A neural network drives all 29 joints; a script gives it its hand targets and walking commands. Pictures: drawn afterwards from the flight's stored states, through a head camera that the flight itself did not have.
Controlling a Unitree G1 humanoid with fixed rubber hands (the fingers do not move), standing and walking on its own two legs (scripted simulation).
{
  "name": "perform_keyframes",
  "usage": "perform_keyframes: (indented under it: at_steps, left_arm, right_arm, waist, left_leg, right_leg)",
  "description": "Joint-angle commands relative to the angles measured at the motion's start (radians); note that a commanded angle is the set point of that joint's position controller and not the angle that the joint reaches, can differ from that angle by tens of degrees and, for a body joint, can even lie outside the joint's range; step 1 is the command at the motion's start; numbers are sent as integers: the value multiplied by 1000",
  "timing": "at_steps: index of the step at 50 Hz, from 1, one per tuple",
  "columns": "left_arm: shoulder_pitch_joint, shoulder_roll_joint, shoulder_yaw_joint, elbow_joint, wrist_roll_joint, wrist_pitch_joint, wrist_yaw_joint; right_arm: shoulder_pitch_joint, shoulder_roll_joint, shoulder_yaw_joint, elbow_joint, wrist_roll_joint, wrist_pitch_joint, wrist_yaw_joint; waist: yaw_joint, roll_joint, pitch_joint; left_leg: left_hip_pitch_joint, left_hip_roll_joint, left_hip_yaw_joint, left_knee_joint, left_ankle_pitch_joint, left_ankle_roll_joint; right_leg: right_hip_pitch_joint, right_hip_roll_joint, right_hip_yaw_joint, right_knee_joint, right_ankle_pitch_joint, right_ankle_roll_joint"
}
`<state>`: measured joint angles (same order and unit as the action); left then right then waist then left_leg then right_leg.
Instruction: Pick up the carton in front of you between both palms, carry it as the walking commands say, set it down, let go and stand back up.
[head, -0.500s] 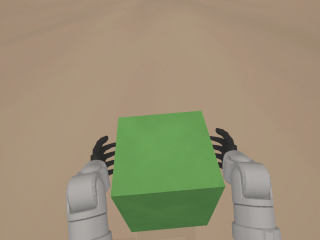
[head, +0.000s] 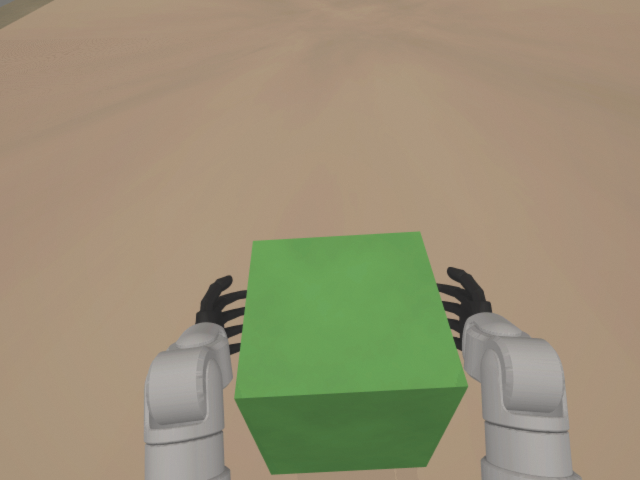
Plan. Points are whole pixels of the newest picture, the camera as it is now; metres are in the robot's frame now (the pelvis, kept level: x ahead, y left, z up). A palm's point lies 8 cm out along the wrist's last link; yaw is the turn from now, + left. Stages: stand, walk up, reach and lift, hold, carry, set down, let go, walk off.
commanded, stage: carry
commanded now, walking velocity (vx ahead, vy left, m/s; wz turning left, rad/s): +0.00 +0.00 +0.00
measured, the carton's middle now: (342, 358) +0.28 +0.00 +0.01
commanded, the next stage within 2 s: hold in 1.64 s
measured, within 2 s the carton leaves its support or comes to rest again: neither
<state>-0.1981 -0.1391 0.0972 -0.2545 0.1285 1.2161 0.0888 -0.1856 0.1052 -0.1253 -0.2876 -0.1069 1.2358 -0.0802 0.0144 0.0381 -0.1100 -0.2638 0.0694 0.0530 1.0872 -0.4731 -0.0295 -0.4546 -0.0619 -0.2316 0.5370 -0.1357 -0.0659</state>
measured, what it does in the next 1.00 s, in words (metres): walks ahead: left foot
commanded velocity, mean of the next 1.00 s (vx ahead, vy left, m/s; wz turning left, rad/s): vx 0.00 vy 0.00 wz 0.00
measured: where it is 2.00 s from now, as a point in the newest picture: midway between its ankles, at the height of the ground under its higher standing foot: outside the picture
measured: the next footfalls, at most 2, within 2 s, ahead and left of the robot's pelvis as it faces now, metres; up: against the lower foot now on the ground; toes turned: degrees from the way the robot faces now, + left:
left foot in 0.26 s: +0.24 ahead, +0.11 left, +0.00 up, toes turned -14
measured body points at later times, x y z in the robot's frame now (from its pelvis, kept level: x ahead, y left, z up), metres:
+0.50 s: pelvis +0.19 +0.02 +0.01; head +0.16 +0.03 +0.46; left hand +0.47 +0.16 +0.09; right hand +0.46 -0.14 +0.09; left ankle +0.21 +0.12 -0.73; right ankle +0.09 -0.09 -0.72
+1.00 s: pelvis +0.18 +0.02 +0.01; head +0.14 +0.02 +0.45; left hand +0.46 +0.16 +0.06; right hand +0.44 -0.15 +0.06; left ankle +0.21 +0.12 -0.73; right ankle +0.09 -0.09 -0.73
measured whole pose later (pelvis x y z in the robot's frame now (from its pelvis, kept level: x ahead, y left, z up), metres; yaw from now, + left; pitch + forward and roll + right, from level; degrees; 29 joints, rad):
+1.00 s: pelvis +0.18 +0.02 +0.01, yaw -3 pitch +3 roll +0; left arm -0.10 -0.13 0.09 -0.13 0.18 1.01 0.04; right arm -0.10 0.13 -0.08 -0.13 -0.17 1.01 -0.04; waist 0.00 -0.01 -0.15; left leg -0.35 0.07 0.19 0.56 -0.25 0.02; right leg -0.17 -0.08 -0.18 0.53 -0.40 0.02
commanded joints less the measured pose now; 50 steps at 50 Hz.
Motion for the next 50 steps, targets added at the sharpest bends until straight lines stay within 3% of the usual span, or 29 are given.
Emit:
perform_keyframes:
  at_steps: [1, 2, 4, 6, 9, 11, 13, 14, 15, 16, 19, 24, 30, 37, 50]
  left_arm:
    - [-426, -915, -682, -97, -429, -5, -256]
    - [-426, -938, -689, -96, -432, -13, -263]
    - [-402, -952, -698, -91, -436, -25, -276]
    - [-380, -939, -697, -100, -440, -29, -283]
    - [-364, -909, -696, -140, -439, -27, -284]
    - [-359, -886, -691, -142, -428, -16, -279]
    - [-343, -853, -678, -113, -405, -3, -274]
    - [-330, -832, -669, -86, -391, 3, -270]
    - [-351, -834, -683, -89, -390, 17, -265]
    - [-378, -828, -685, -95, -392, 27, -264]
    - [-420, -852, -700, -67, -403, 30, -264]
    - [-431, -893, -706, -76, -418, 12, -261]
    - [-361, -917, -700, -72, -402, -6, -264]
    - [-323, -921, -712, -40, -367, -71, -278]
    - [-306, -803, -603, 109, -245, -258, -268]
  right_arm:
    - [-460, 932, 730, -58, 408, -17, 245]
    - [-454, 946, 736, -60, 398, -25, 242]
    - [-418, 956, 747, -60, 370, -42, 232]
    - [-379, 977, 747, -64, 358, -52, 226]
    - [-388, 955, 747, -118, 364, -49, 223]
    - [-378, 934, 742, -119, 369, -34, 227]
    - [-370, 896, 732, -101, 371, -13, 236]
    - [-365, 868, 721, -83, 375, -2, 240]
    - [-383, 861, 710, -49, 365, 1, 248]
    - [-367, 873, 698, -10, 366, -1, 254]
    - [-365, 908, 684, 30, 372, -5, 261]
    - [-405, 941, 700, -11, 387, -19, 255]
    - [-370, 958, 723, -39, 380, -33, 252]
    - [-338, 962, 749, -11, 351, -94, 266]
    - [-313, 844, 626, 142, 216, -282, 256]
  waist:
    - [-6, -110, -303]
    - [-10, -127, -298]
    - [-11, -161, -296]
    - [-11, -185, -290]
    - [-3, -208, -287]
    - [-9, -176, -263]
    - [-12, -122, -231]
    - [-8, -57, -222]
    - [-1, 32, -238]
    - [-6, 87, -223]
    - [-10, 64, -204]
    - [-14, 10, -300]
    - [-15, -28, -318]
    - [-14, -52, -274]
    - [-13, -39, -171]
  left_leg:
    - [-308, 50, -62, 68, 60, 29]
    - [-250, 49, -34, -45, 89, 29]
    - [-162, 16, 17, -230, 91, 16]
    - [-104, -3, 53, -398, 121, 8]
    - [-59, -10, 94, -523, 298, 8]
    - [22, -4, 122, -651, 466, 6]
    - [121, 67, 88, -730, 567, 2]
    - [175, 159, 4, -704, 765, 11]
    - [201, 201, -16, -639, 887, 61]
    - [145, 203, -47, -661, 815, 75]
    - [120, 159, -19, -627, 901, 76]
    - [184, 128, 21, -543, 1027, 79]
    - [167, 116, 32, -508, 1014, 77]
    - [106, 101, 42, -509, 834, 61]
    - [64, 103, 27, -592, 564, 56]
  right_leg:
    - [505, -288, 340, -224, 521, -79]
    - [451, -259, 264, -243, 476, -45]
    - [387, -229, 179, -265, 449, -44]
    - [365, -217, 131, -261, 428, -57]
    - [360, -208, 103, -233, 372, -42]
    - [314, -173, 76, -182, 260, -3]
    - [255, -145, 78, -118, 155, 45]
    - [202, -123, 72, -64, 40, 69]
    - [197, -96, 99, -89, -10, 98]
    - [229, -93, 103, -89, -75, 108]
    - [254, -100, 113, -65, 46, 110]
    - [282, -92, 103, -28, 222, 115]
    - [310, -91, 104, -12, 314, 112]
    - [325, -111, 108, -25, 356, 102]
    - [244, -112, 128, -94, 55, 78]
